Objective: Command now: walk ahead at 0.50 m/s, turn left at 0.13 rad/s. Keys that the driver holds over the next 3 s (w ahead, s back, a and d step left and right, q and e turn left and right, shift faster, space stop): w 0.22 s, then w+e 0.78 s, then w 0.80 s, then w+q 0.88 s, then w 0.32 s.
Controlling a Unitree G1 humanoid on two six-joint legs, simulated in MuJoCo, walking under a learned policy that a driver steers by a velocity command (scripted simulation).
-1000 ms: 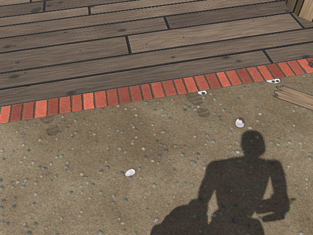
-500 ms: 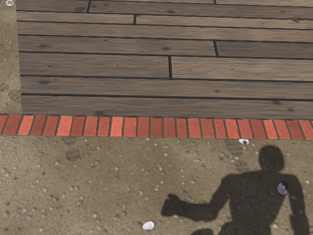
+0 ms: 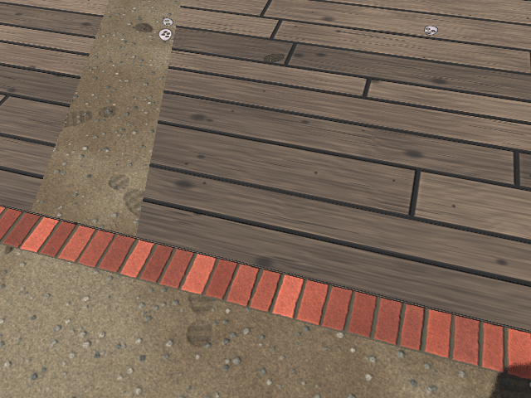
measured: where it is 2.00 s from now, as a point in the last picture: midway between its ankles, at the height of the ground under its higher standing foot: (375, 227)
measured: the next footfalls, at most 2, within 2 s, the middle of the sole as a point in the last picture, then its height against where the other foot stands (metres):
left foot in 0.18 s outside the picture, level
right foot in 0.72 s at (334, 390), level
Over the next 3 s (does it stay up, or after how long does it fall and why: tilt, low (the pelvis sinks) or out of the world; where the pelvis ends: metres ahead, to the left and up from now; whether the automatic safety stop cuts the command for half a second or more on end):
stays up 1.55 -0.41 -0.01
